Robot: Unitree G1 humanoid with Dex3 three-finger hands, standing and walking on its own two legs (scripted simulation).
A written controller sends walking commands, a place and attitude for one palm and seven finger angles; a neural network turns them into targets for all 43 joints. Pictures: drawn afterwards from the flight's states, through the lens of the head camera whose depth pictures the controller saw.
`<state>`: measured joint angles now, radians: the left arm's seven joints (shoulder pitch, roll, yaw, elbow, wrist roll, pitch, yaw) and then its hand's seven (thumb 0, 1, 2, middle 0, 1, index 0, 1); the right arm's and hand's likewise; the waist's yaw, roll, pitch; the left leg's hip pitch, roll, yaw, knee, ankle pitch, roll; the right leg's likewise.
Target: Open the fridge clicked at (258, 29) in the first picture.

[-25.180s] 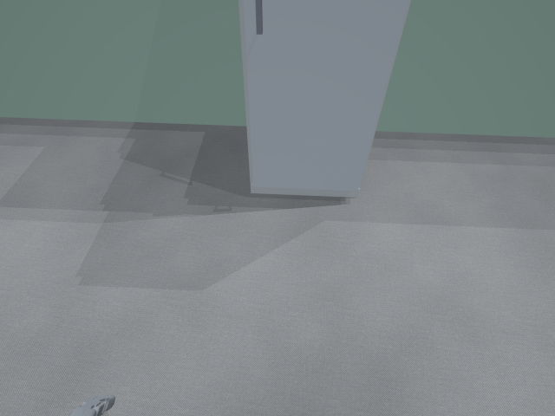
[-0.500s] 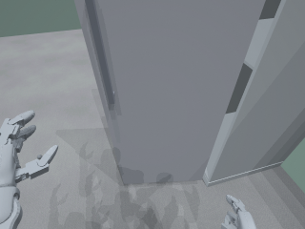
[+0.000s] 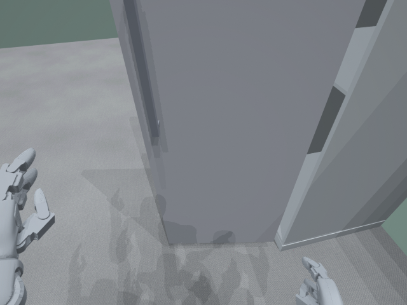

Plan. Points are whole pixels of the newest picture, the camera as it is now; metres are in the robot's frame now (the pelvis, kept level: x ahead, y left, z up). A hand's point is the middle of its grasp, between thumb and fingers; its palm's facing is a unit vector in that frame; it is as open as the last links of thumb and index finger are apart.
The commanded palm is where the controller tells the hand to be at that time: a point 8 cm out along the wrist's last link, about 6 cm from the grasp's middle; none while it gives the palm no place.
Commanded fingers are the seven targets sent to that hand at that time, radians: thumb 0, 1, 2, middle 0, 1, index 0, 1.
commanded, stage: step back with the hand held close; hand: left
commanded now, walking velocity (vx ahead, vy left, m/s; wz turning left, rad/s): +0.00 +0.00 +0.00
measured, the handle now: (145, 67) +0.53 +0.21 +0.24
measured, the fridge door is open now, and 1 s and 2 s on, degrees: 77 77 77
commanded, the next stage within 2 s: stop stepping back and stand still in 1.42 s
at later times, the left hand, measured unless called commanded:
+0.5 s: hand (38, 225) +0.18 +0.28 +0.15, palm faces +0.35 -0.80 -0.48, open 7.4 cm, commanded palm +0.11 +0.32 +0.17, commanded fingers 0.00 0.90 0.90 -0.20 -0.30 -0.20 -0.30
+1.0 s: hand out of the picture +0.09 +0.31 +0.15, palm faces +0.49 -0.79 -0.38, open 7.4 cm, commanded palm +0.03 +0.34 +0.17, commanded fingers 0.00 0.90 0.90 -0.20 -0.30 -0.20 -0.30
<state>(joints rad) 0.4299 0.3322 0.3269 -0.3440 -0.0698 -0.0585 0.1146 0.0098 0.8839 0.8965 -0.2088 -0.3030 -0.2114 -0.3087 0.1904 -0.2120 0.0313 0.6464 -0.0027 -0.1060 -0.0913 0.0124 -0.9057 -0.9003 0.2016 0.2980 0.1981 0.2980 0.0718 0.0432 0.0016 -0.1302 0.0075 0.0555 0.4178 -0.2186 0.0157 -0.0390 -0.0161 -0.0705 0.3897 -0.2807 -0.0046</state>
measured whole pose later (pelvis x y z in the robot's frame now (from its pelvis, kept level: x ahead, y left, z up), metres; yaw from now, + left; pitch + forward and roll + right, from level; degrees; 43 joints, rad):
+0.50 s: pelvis -0.03 +0.02 +0.00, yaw +0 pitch +0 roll -1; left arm 0.55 0.44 0.39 -0.49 -0.07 -0.13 0.12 0.01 0.89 0.90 -0.21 -0.30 -0.22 -0.30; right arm 0.17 -0.23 0.00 0.54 0.02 0.03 -0.10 0.01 -0.91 -0.90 0.20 0.30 0.20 0.30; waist 0.01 0.01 0.03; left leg -0.30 0.01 0.06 0.49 -0.20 0.04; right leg -0.21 -0.02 -0.06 0.45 -0.25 0.02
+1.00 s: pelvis -0.10 +0.04 -0.02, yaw +3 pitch -1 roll -4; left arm 0.48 0.40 0.39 -0.50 -0.03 -0.25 0.15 0.01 0.89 0.90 -0.21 -0.30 -0.21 -0.30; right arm 0.23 -0.22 0.01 0.61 0.00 -0.09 -0.09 0.01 -0.90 -0.90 0.20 0.30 0.20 0.30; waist 0.03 0.00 0.03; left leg -0.44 0.00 0.00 0.60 -0.13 0.06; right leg -0.31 0.02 -0.04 0.55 -0.23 0.03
